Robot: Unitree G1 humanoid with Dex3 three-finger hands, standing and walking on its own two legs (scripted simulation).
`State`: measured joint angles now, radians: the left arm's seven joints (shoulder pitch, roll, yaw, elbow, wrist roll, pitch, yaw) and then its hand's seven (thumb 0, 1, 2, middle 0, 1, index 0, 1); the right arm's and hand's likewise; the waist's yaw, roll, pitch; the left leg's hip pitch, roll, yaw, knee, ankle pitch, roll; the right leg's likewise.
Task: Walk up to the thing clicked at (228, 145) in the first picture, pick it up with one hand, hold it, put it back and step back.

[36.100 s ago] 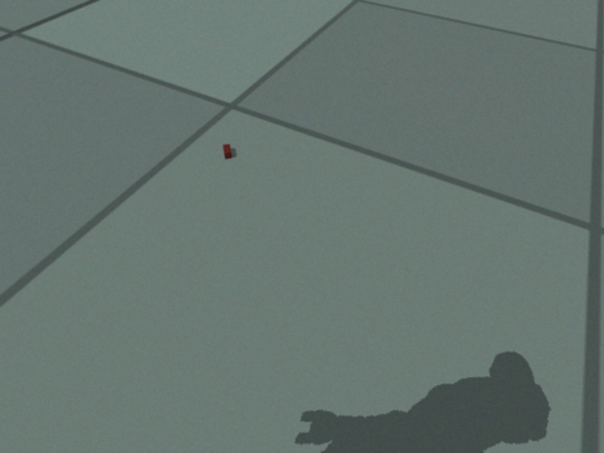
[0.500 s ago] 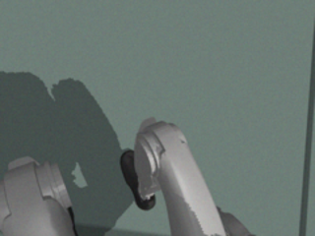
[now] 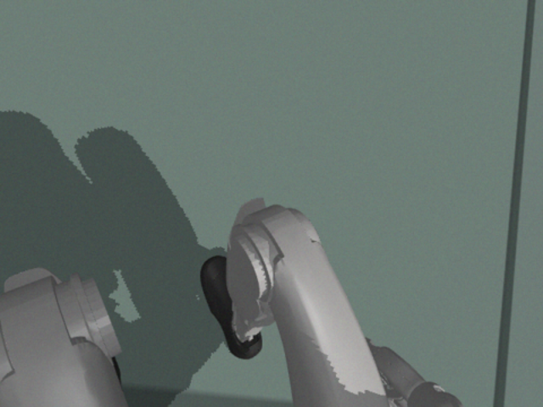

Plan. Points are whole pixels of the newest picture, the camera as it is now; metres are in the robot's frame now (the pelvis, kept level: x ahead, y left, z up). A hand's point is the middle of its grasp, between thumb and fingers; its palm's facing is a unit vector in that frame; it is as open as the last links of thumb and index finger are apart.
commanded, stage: rest palm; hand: left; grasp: from above
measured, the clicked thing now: out of the picture +0.46 +0.34 -0.29
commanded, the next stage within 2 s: close in 0.52 s
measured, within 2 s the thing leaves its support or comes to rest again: neither
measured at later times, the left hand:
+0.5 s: hand out of the picture +0.46 +0.31 -0.26, palm faces -0.43 -0.15 -0.89, open 10.9 cm
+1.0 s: hand out of the picture +0.45 +0.32 -0.26, palm faces -0.46 -0.15 -0.88, open 9.2 cm
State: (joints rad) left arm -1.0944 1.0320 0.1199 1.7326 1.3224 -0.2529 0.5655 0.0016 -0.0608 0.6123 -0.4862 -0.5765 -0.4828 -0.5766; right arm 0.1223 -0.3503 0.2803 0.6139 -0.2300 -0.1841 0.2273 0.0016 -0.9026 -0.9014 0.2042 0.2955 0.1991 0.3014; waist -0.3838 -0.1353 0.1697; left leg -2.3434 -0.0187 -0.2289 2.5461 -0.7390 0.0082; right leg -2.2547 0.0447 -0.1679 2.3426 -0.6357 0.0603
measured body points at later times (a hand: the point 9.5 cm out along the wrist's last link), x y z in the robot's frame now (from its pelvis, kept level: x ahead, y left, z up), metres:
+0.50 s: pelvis +0.00 +0.00 +0.00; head +0.29 +0.13 +0.32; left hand +0.47 +0.31 -0.21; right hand +0.04 -0.25 -0.04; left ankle +0.06 +0.12 -0.27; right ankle +0.12 -0.12 -0.27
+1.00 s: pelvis -0.01 +0.00 +0.01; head +0.28 +0.14 +0.32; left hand +0.47 +0.32 -0.21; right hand +0.04 -0.25 -0.03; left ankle +0.06 +0.12 -0.27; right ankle +0.12 -0.12 -0.27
